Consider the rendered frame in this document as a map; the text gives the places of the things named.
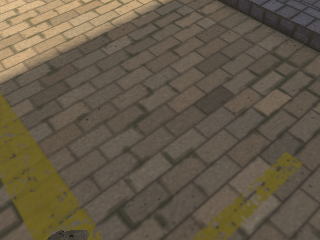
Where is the robot left hand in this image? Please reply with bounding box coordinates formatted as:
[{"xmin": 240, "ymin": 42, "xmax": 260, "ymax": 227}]
[{"xmin": 48, "ymin": 230, "xmax": 89, "ymax": 240}]

